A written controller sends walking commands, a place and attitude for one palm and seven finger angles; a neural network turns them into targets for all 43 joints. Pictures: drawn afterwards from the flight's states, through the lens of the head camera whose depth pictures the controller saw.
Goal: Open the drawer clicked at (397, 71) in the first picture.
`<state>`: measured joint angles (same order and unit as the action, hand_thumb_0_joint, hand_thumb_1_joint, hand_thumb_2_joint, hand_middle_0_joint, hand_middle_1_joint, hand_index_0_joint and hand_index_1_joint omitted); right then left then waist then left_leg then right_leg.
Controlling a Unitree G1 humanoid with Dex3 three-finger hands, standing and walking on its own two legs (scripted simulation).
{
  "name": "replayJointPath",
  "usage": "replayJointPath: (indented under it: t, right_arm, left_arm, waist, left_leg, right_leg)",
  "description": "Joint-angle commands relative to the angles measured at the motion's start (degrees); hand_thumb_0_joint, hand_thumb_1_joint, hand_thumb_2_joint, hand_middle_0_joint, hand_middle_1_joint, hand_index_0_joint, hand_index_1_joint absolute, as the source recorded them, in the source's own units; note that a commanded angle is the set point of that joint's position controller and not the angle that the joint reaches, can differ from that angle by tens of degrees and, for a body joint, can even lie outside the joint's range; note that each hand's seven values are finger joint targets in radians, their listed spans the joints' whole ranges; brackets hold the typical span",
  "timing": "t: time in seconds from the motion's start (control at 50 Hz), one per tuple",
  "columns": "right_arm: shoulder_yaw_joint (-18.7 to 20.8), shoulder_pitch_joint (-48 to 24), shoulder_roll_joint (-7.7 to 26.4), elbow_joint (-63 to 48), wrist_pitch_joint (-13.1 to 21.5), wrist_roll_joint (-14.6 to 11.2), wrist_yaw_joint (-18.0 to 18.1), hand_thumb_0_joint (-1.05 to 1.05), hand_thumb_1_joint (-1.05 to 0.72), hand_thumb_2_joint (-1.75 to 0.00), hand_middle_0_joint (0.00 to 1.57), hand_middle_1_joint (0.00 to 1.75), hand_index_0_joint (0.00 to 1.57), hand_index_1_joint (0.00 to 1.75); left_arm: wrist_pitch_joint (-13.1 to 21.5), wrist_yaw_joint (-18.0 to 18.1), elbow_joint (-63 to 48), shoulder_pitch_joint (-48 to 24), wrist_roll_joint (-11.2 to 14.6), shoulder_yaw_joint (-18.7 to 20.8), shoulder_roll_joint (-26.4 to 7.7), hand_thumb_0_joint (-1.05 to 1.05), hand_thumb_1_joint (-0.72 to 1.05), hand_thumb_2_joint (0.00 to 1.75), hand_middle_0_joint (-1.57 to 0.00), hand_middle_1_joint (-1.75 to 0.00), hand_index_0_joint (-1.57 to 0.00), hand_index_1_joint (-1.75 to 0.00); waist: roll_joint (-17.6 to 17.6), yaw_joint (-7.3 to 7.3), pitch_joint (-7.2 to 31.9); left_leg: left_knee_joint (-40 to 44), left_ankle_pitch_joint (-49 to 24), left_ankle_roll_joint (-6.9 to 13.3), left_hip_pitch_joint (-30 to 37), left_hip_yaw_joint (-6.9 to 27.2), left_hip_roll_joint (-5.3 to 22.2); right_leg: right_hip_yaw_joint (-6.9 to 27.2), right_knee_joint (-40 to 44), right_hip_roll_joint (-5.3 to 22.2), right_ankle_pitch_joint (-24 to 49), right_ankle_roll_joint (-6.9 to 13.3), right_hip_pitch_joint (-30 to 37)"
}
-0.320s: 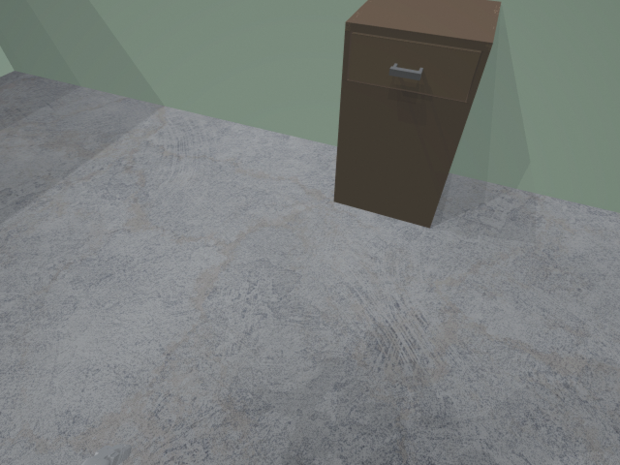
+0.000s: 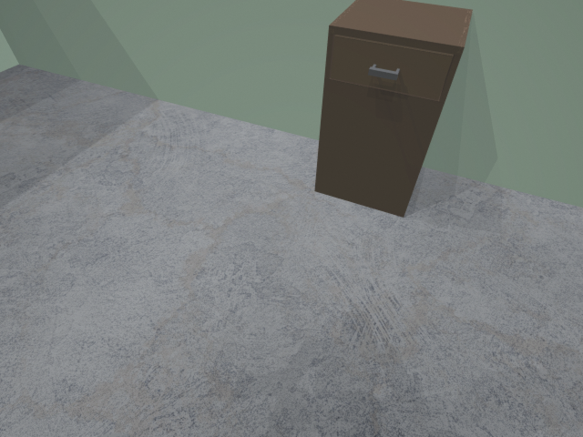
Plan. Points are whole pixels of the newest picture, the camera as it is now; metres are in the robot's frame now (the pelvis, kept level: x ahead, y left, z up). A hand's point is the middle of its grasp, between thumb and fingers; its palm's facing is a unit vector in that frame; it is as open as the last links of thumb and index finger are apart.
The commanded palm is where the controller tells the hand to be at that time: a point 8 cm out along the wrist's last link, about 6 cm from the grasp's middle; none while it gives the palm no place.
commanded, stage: stand and wait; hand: left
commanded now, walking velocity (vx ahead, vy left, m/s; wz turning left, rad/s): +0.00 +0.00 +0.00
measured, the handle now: (384, 71) +1.33 -0.27 -0.07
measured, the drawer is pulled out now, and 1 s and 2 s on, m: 0.00 0.00 0.00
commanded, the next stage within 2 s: look at it before walking up in 0.50 s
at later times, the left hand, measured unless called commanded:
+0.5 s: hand out of the picture +0.05 +0.25 -0.15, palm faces -0.02 -0.94 -0.33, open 7.4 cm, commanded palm none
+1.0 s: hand out of the picture +0.06 +0.25 -0.15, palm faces -0.02 -0.94 -0.33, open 7.4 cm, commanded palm none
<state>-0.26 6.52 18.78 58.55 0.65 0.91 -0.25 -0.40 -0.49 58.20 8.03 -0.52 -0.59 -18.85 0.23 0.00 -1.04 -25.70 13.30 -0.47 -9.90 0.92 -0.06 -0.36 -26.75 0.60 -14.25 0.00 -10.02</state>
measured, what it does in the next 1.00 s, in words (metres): stands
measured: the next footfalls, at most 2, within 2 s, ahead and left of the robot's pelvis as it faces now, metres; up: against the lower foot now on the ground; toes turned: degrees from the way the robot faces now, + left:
none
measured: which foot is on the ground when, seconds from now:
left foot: down 0.00-1.00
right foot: down 0.00-1.00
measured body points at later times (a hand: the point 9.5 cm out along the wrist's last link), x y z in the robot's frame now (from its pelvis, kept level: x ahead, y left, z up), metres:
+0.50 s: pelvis -0.01 +0.00 +0.00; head -0.02 +0.00 +0.45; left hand +0.06 +0.30 -0.13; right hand +0.06 -0.29 -0.13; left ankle +0.01 +0.13 -0.74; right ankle +0.00 -0.12 -0.74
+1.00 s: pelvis -0.01 +0.00 +0.01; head -0.01 +0.00 +0.45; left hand +0.07 +0.30 -0.13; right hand +0.07 -0.29 -0.13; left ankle +0.01 +0.13 -0.74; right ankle +0.00 -0.12 -0.74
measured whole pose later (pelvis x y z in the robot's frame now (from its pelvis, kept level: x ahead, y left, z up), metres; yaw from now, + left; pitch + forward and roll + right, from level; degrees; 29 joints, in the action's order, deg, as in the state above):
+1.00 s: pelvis -0.01 +0.00 +0.01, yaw +0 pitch -3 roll +0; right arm -0.2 7.0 19.6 63.7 0.9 0.4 -0.4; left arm -0.1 -0.4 62.5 8.2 -0.6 -0.3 -19.6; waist 0.1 0.0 -1.9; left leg -21.3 10.5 -0.3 -8.4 0.9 -0.2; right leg -0.4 -22.2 0.7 -11.3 -0.3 -8.4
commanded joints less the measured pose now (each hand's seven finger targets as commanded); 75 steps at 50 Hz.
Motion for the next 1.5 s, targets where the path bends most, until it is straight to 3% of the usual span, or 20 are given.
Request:
replayJointPath:
  t: [0.0,0.22,0.44,0.76,1.2,1.24,1.28,1.34,1.4,1.42,1.46,1.48]
  right_arm:
    - [2.77,-2.86,11.91,-3.11,1.32,-0.08,0.96,0.0,-0.9,-0.9,0.2,0.3,0.2,0.3]
    - [2.63,-1.78,12.56,-0.1,1.4,-0.31,0.89,0.0,-0.9,-0.9,0.2,0.3,0.2,0.3]
    - [2.57,-1.29,12.79,1.25,1.25,-0.31,0.78,0.0,-0.9,-0.9,0.2,0.3,0.2,0.3]
    - [2.52,-1.95,12.8,1.33,1.47,-0.48,0.78,0.0,-0.9,-0.9,0.2,0.3,0.2,0.3]
    - [2.26,-2.5,12.86,1.57,1.3,-0.5,0.79,0.0,-0.9,-0.9,0.2,0.3,0.2,0.3]
    - [0.63,1.14,5.65,3.15,0.29,0.02,0.59,0.0,-0.9,-0.9,0.2,0.3,0.2,0.3]
    - [1.01,3.29,5.48,3.07,-0.38,0.45,0.47,0.0,-0.9,-0.9,0.2,0.3,0.2,0.3]
    - [1.89,4.45,6.25,1.98,-0.41,0.65,0.38,0.0,-0.9,-0.9,0.2,0.3,0.2,0.3]
    - [2.64,6.74,6.36,1.27,0.45,0.47,0.64,0.0,-0.9,-0.9,0.2,0.3,0.2,0.3]
    - [2.88,8.69,6.56,1.31,0.91,0.39,0.8,0.0,-0.9,-0.9,0.2,0.3,0.2,0.3]
    - [3.97,11.57,8.15,1.59,1.51,0.18,1.02,0.0,-0.9,-0.9,0.2,0.3,0.2,0.3]
    - [4.37,12.51,8.22,1.42,1.72,0.08,0.98,0.0,-0.9,-0.9,0.2,0.3,0.2,0.3]
  left_arm:
    - [1.66,1.0,-3.38,-3.42,-0.12,2.66,-12.36,0.0,0.9,0.9,-0.2,-0.3,-0.2,-0.3]
    - [1.78,0.94,-0.38,-2.21,0.01,2.49,-12.63,0.0,0.9,0.9,-0.2,-0.3,-0.2,-0.3]
    - [1.62,0.96,0.6,-2.08,-0.15,2.43,-12.63,0.0,0.9,0.9,-0.2,-0.3,-0.2,-0.3]
    - [1.83,1.06,0.52,-2.06,-0.19,2.45,-12.66,0.0,0.9,0.9,-0.2,-0.3,-0.2,-0.3]
    - [1.86,1.02,0.83,-2.38,-0.21,2.42,-12.93,0.0,0.9,0.9,-0.2,-0.3,-0.2,-0.3]
    - [0.69,1.19,2.41,1.47,-0.16,1.05,-5.92,0.0,0.9,0.9,-0.2,-0.3,-0.2,-0.3]
    - [-0.2,0.65,2.39,3.2,-0.52,1.47,-6.06,0.0,0.9,0.9,-0.2,-0.3,-0.2,-0.3]
    - [-0.51,-0.2,0.8,4.85,-0.87,2.59,-6.54,0.0,0.9,0.9,-0.2,-0.3,-0.2,-0.3]
    - [0.13,-0.68,-0.37,7.12,-0.75,3.13,-4.84,0.0,0.9,0.9,-0.2,-0.3,-0.2,-0.3]
    - [0.55,-0.78,-0.94,7.3,-0.71,3.2,-3.87,0.0,0.9,0.9,-0.2,-0.3,-0.2,-0.3]
    - [1.33,-1.03,-2.1,7.14,-0.59,3.1,-1.31,0.0,0.9,0.9,-0.2,-0.3,-0.2,-0.3]
    - [1.49,-1.12,-3.24,5.25,-0.59,3.2,-0.4,0.0,0.9,0.9,-0.2,-0.3,-0.2,-0.3]
  waist:
    - [-0.21,0.07,2.66]
    - [-0.22,-0.03,3.05]
    - [0.16,-0.1,0.39]
    - [-0.55,-0.17,2.59]
    - [0.17,-0.16,2.13]
    - [0.69,-0.09,2.26]
    - [1.32,-0.09,-0.43]
    - [1.19,-0.19,-4.99]
    - [-1.09,0.22,-6.27]
    - [-2.44,0.86,-5.35]
    - [-8.92,1.57,-4.09]
    - [-10.27,2.16,-4.84]
  left_leg:
    - [5.1,-6.28,2.44,0.0,4.87,5.91]
    - [6.28,-5.47,2.26,0.48,5.4,6.27]
    - [8.08,-2.09,2.24,-1.0,6.1,6.29]
    - [7.85,-7.18,2.24,1.26,5.89,6.72]
    - [8.41,-7.36,1.97,2.4,5.33,6.67]
    - [7.12,-0.52,0.69,2.56,3.27,6.23]
    - [6.45,12.25,0.78,-0.11,2.45,5.66]
    - [5.4,20.88,1.54,-4.4,2.34,6.02]
    - [4.33,20.25,3.39,-2.35,3.95,8.39]
    - [5.22,18.65,4.55,0.0,5.98,10.28]
    - [9.21,16.86,7.92,5.62,12.06,16.75]
    - [11.93,16.77,9.86,5.86,13.4,19.88]
  right_leg:
    - [6.33,6.38,5.92,3.91,2.04,-0.73]
    - [6.4,7.68,6.16,2.89,1.9,-0.06]
    - [6.67,9.0,6.05,-0.71,1.73,-1.22]
    - [5.99,8.5,6.21,5.17,1.6,0.59]
    - [6.31,9.57,6.33,5.84,1.57,0.86]
    - [6.77,9.44,5.7,-2.08,0.82,-0.34]
    - [8.76,9.65,4.85,-13.88,1.66,-3.73]
    - [10.92,8.33,3.63,-21.18,3.09,-8.15]
    - [10.54,2.88,1.8,-17.75,4.12,-11.97]
    - [8.75,-1.22,0.47,-14.37,3.99,-13.21]
    - [1.85,-11.63,-2.39,-9.84,2.55,-18.57]
    - [-0.61,-15.22,-1.21,-12.82,1.64,-20.5]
